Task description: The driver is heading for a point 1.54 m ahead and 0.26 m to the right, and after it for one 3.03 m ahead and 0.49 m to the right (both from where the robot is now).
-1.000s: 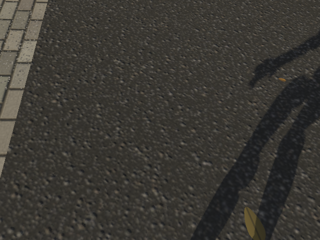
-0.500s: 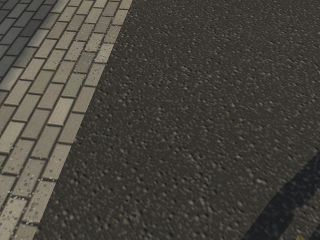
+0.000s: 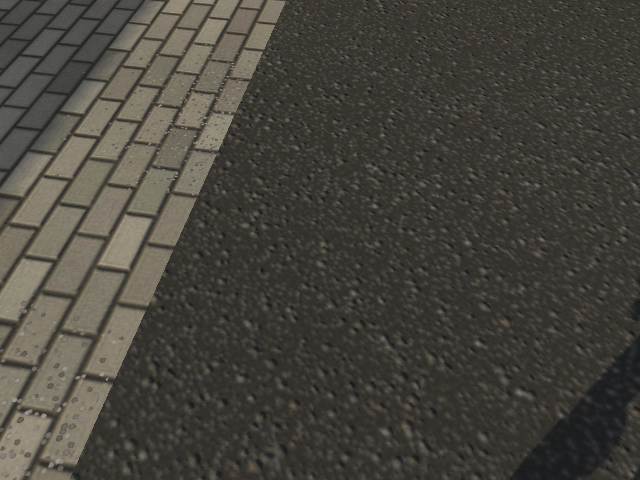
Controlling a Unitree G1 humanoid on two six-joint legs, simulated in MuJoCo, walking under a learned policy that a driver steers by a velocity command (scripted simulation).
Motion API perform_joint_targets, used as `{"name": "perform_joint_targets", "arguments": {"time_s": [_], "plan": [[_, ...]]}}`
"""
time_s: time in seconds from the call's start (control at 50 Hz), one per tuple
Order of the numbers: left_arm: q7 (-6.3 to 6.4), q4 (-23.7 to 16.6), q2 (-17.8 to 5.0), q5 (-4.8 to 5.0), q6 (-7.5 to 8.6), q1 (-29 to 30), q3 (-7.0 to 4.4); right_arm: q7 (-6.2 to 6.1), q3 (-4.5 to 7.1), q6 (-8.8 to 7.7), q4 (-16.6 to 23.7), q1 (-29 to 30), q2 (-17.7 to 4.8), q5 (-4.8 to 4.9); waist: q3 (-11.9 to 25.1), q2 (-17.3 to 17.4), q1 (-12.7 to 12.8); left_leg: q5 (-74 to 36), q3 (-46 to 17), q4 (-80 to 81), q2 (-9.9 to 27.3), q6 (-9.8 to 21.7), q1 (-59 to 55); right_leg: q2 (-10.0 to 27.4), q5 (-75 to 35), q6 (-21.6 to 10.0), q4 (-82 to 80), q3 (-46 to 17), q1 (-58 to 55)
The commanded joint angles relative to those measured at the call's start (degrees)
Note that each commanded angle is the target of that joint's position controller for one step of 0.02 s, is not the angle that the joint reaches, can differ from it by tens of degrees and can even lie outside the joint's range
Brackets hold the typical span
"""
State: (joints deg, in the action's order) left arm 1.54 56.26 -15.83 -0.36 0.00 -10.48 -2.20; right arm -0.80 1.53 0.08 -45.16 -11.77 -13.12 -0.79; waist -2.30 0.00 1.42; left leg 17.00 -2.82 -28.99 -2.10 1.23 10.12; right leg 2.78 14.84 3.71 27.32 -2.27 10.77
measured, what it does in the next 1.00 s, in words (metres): stands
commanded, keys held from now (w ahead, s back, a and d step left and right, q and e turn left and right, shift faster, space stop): no key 0.80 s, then w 0.20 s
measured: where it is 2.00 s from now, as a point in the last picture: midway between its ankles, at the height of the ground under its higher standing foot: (359, 472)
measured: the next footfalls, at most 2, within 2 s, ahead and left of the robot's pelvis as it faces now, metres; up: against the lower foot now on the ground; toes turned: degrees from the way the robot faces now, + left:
left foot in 1.48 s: +0.42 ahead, +0.08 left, +0.00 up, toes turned +1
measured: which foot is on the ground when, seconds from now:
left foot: down 0.00-1.00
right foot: down 0.00-1.00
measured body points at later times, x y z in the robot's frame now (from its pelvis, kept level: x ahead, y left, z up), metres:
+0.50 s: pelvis +0.00 -0.01 +0.00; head +0.01 -0.01 +0.45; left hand +0.04 +0.26 -0.15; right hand +0.06 -0.26 -0.14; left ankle -0.01 +0.11 -0.74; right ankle +0.00 -0.16 -0.74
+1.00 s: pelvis +0.02 -0.03 -0.01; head +0.02 -0.04 +0.44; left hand +0.03 +0.22 -0.15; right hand +0.01 -0.28 -0.16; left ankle -0.02 +0.11 -0.74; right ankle +0.00 -0.14 -0.73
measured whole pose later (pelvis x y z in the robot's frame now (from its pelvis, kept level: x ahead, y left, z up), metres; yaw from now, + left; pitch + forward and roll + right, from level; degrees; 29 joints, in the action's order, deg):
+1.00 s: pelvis +0.02 -0.03 -0.01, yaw -1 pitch -1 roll +0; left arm 1.4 63.1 -12.0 1.2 2.7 -18.0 -1.1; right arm -1.7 1.7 -1.4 -59.9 -19.6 -13.1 1.6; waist 0.5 0.8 -0.2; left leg 21.3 -3.0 -31.9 0.0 1.2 10.5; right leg 0.2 25.2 -2.6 38.6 1.1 15.1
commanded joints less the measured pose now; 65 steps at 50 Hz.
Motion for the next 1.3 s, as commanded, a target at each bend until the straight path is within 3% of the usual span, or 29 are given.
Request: {"name": "perform_joint_targets", "arguments": {"time_s": [0.02,0.36,0.8,0.84,0.88,0.94,0.96,1.0,1.02,1.04,1.06,1.08,1.1,1.12,1.16,1.18,1.22,1.3], "plan": [[0.39,-1.0,-6.2,0.09,0.52,0.1,-1.15,-0.21,1.74,-0.78,2.0,0.3,-7.0,0.11,1.9,0.9,-0.2,-11.5,-4.5,6.5,4.5,1.5,1.4,0.2,-8.8,-0.7,-2.4,0.1,-1.2],[1.07,4.1,-4.9,0.27,0.03,-1.9,-0.74,-0.82,1.0,-0.7,-5.9,-2.1,-6.7,0.53,0.5,0.3,-0.4,-10.9,-1.9,6.1,2.8,0.5,1.9,-0.6,-8.7,-1.4,-2.8,0.7,-0.7],[1.37,6.4,-2.3,0.33,-0.11,-5.7,0.18,-1.23,-0.02,-0.54,-12.7,-5.0,-5.1,0.81,-0.8,0.0,-0.9,-8.5,-0.5,6.1,2.1,-0.1,2.9,-1.5,-7.2,-2.0,-2.8,1.3,0.7],[1.49,7.1,-1.4,0.65,-0.24,-7.2,0.34,-1.48,0.16,-0.23,-13.6,-6.2,-5.4,1.13,-0.3,1.1,-1.1,8.4,-0.3,7.1,1.2,0.8,3.4,-3.8,6.3,-2.6,-0.9,3.7,1.6],[1.57,5.9,-1.7,0.91,0.21,-6.1,0.19,-1.65,0.87,-0.27,-13.1,-6.6,-7.5,1.67,-4.8,3.5,-1.8,26.7,-4.7,9.8,3.8,3.8,7.5,-5.0,19.5,-4.2,3.0,4.6,7.6],[0.36,3.9,1.3,1.2,2.98,-4.5,0.83,-1.18,2.21,-1.93,-13.5,-10.1,-10.8,2.4,-6.7,11.2,-3.1,33.6,-21.4,17.4,15.2,10.5,6.4,-4.1,11.5,-5.2,15.3,5.4,13.4],[-0.18,3.6,1.1,1.52,3.83,-4.6,0.74,-1.08,2.3,-2.34,-13.1,-9.2,-10.7,2.47,-7.5,11.0,-2.5,32.3,-24.4,18.6,17.3,11.9,8.3,-2.7,10.8,-6.3,17.0,4.0,12.8],[-0.93,4.6,1.9,2.12,5.05,-9.4,0.74,-0.74,1.93,-2.68,-11.0,-3.1,-9.5,2.87,-8.1,9.9,1.8,26.6,-19.3,16.0,15.2,9.8,13.4,-2.3,11.0,-8.9,6.7,4.2,4.1],[-1.01,6.5,1.3,1.94,5.3,-14.4,0.32,-0.61,1.63,-2.67,-9.7,0.2,-8.4,3.09,-7.9,7.1,4.2,20.6,-13.3,11.0,10.9,7.2,17.5,-3.0,7.4,-9.1,-1.1,3.6,-4.5],[-0.98,8.6,-2.1,1.3,5.37,-21.1,-0.76,-0.42,0.92,-3.1,-8.8,1.8,-5.5,2.56,-4.9,-1.9,5.9,11.3,-4.9,-4.0,5.3,3.8,22.8,3.1,7.5,-9.8,-6.1,-6.7,-13.3],[-1.66,9.4,-10.4,1.44,5.74,-28.2,-2.71,-0.55,0.39,-4.19,-6.3,2.5,-2.9,2.34,-1.5,-17.4,7.0,10.8,3.8,-21.7,-1.5,0.6,31.5,15.6,14.5,-16.4,-16.4,-29.9,-19.5],[-2.12,8.8,-9.0,0.11,6.51,-26.4,-1.91,-0.63,0.9,-5.11,-5.8,2.8,-4.8,3.35,-2.7,-14.5,5.1,15.2,-1.2,-32.9,0.2,1.3,35.9,20.7,18.5,-20.2,-19.6,-41.1,-16.8],[-2.11,7.0,-5.2,0.28,7.07,-21.3,-0.93,-0.16,1.07,-5.72,-6.3,1.8,-5.5,3.87,-6.5,-8.5,2.5,10.3,-3.0,-38.2,3.5,2.5,39.2,19.5,16.4,-19.1,-18.8,-35.8,-15.3],[-2.3,5.7,-3.4,0.59,7.28,-18.6,-0.43,0.33,1.08,-6.12,-7.5,0.4,-5.2,3.56,-6.3,-6.2,1.5,4.6,-2.3,-38.5,5.3,3.4,39.4,16.3,12.7,-16.9,-18.7,-28.2,-15.2],[-2.51,4.7,-1.5,0.79,6.81,-17.2,0.32,0.78,2.09,-6.67,-7.4,2.4,-6.8,2.36,-5.6,-4.9,1.0,-2.9,-0.4,-33.5,7.8,3.5,38.4,12.2,-1.7,-13.4,-19.2,-17.3,-16.0],[-2.31,5.0,-0.2,0.54,6.3,-18.8,0.71,1.21,2.19,-6.65,-7.3,3.1,-6.2,2.14,-4.3,-5.8,1.4,-4.9,0.9,-31.5,7.9,3.0,36.7,10.4,-8.6,-12.6,-19.0,-13.2,-16.4],[-1.61,5.1,-0.7,0.19,5.53,-21.2,0.78,1.86,1.74,-6.24,-6.5,5.5,-3.7,2.05,-3.1,-5.9,1.8,-7.7,3.1,-27.1,7.4,1.5,35.9,9.1,-17.5,-12.9,-18.8,-8.5,-16.6],[-0.36,3.7,-3.9,0.08,4.85,-21.2,0.35,2.4,0.36,-6.0,-2.1,16.3,-1.4,2.24,-5.4,-5.3,3.4,-15.3,5.9,-10.7,4.9,-0.4,29.0,7.7,-17.3,-13.2,-21.6,-4.0,-9.0]]}}
Velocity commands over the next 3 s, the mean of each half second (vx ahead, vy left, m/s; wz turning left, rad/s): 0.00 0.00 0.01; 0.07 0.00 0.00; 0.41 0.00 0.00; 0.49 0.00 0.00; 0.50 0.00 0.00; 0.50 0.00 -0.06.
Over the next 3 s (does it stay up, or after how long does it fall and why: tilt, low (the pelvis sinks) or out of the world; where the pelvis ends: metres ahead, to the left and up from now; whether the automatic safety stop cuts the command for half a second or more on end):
stays up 1.07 -0.02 0.01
